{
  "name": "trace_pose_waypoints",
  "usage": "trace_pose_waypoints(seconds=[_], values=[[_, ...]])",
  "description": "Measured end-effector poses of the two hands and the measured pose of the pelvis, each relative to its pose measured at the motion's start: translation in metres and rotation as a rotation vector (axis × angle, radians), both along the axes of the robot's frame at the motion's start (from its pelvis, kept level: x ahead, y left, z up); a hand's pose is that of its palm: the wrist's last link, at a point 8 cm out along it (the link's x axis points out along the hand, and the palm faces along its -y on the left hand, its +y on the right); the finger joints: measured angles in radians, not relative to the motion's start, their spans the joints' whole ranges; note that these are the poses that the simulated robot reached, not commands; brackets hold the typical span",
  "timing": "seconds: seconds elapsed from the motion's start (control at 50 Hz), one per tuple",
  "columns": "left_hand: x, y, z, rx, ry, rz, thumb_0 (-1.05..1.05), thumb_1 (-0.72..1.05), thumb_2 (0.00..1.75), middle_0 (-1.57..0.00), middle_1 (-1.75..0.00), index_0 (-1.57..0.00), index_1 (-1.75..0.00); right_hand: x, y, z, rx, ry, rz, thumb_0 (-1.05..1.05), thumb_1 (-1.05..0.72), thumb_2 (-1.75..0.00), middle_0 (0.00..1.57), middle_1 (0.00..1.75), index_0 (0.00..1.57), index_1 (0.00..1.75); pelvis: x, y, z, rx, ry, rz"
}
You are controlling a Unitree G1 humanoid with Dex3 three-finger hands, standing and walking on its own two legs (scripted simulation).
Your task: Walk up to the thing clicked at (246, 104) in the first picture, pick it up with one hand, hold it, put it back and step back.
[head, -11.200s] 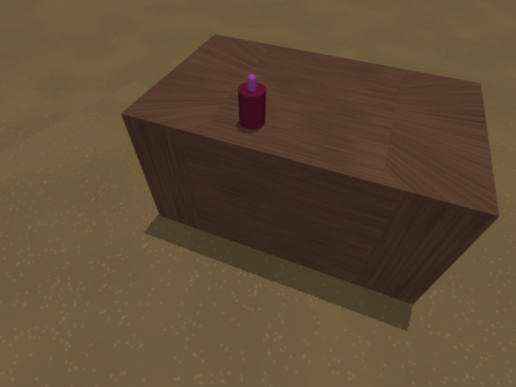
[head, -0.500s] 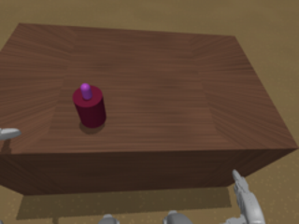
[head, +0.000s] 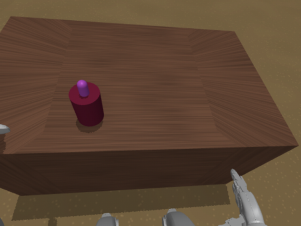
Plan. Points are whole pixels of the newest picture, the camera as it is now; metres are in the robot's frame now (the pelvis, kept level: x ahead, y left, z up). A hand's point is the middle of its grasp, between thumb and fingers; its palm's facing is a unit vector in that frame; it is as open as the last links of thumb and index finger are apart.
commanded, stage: go down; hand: left
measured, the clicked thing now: (86, 100) +0.50 +0.16 -0.02
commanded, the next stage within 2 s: approach in 1.24 s
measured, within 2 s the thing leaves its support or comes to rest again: neither
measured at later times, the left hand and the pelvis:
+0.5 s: hand out of the picture +0.38 +0.36 +0.09, palm faces +0.17 -0.98 +0.01, open 16.8 cm; pelvis +0.00 +0.00 +0.00, yaw +0 degrees
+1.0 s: hand out of the picture +0.39 +0.35 +0.10, palm faces +0.16 -0.99 +0.01, open 17.5 cm; pelvis +0.00 +0.00 +0.00, yaw +0 degrees
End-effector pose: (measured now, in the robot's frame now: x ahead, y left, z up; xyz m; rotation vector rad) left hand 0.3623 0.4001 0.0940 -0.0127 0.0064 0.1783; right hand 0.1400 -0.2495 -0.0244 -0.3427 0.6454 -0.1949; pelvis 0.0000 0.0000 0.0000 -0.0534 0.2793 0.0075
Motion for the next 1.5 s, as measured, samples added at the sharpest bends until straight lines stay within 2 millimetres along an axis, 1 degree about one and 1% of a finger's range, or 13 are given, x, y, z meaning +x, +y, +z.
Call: trace_pose_waypoints(seconds=[0.12,0.26,0.5,0.58,0.7,0.78,1.02,1.28,1.4,1.5], values=[[0.003,-0.001,0.002,0.0,0.007,0.0,-0.01,-0.32,0.12,-0.02,-0.04,-0.03,-0.04,-0.003,0.0,0.001,-0.002,0.001,-0.003,-0.01,0.39,-0.09,0.06,0.05,0.06,0.05,0.0,0.0,0.0,0.0,0.001,-0.002],[0.002,0.004,0.006,0.004,0.008,0.003,-0.01,-0.32,0.12,-0.03,-0.04,-0.04,-0.04,-0.002,0.0,0.003,-0.005,-0.006,-0.012,-0.01,0.39,-0.09,0.06,0.05,0.06,0.05,0.001,0.001,0.001,0.0,0.001,-0.002],[-0.008,0.006,-0.006,-0.006,0.025,-0.004,-0.01,-0.37,0.11,-0.03,-0.04,-0.04,-0.04,0.005,0.005,0.004,-0.008,-0.009,0.005,-0.01,0.41,-0.08,0.06,0.05,0.06,0.05,0.005,0.005,0.002,-0.002,-0.001,0.002],[-0.009,0.005,-0.005,0.0,0.014,-0.009,-0.01,-0.39,0.1,-0.03,-0.05,-0.04,-0.04,0.008,0.005,0.006,-0.013,-0.009,0.007,-0.01,0.42,-0.08,0.06,0.05,0.06,0.05,0.006,0.005,0.002,-0.003,-0.006,0.005],[-0.007,0.004,-0.002,0.001,0.011,-0.012,-0.01,-0.42,0.1,-0.03,-0.05,-0.04,-0.05,0.009,0.003,0.005,-0.013,-0.012,0.006,-0.01,0.43,-0.08,0.06,0.05,0.06,0.05,0.006,0.004,0.003,-0.003,-0.008,0.005],[-0.005,0.003,0.002,0.004,0.006,-0.012,-0.01,-0.45,0.09,-0.04,-0.05,-0.05,-0.05,0.007,0.002,0.003,-0.009,-0.01,0.001,-0.01,0.43,-0.08,0.06,0.05,0.06,0.05,0.005,0.003,0.002,-0.001,-0.008,0.006],[0.001,0.0,0.003,0.002,0.009,-0.013,-0.01,-0.57,0.07,-0.05,-0.06,-0.06,-0.06,-0.001,-0.003,0.0,-0.012,0.009,-0.008,-0.01,0.45,-0.07,0.06,0.05,0.06,0.05,0.002,0.0,0.002,0.002,0.0,0.002],[0.001,0.001,0.005,0.003,0.007,-0.008,-0.01,-0.61,0.06,-0.05,-0.07,-0.06,-0.07,0.005,-0.001,0.002,-0.012,-0.005,-0.001,-0.01,0.47,-0.07,0.06,0.05,0.06,0.05,0.003,-0.001,0.002,0.003,0.0,0.005],[0.002,0.003,0.0,-0.002,0.019,-0.008,-0.01,-0.61,0.06,-0.06,-0.07,-0.07,-0.08,0.005,-0.002,0.004,-0.017,-0.006,-0.004,-0.01,0.48,-0.06,0.06,0.05,0.06,0.05,0.004,0.0,0.002,0.001,0.005,0.003],[0.003,0.003,-0.01,-0.005,0.035,-0.008,-0.01,-0.61,0.06,-0.06,-0.08,-0.06,-0.08,0.005,0.001,0.0,-0.016,0.005,0.009,-0.01,0.5,-0.06,0.06,0.05,0.06,0.05,0.003,0.001,-0.001,0.0,0.016,0.005]])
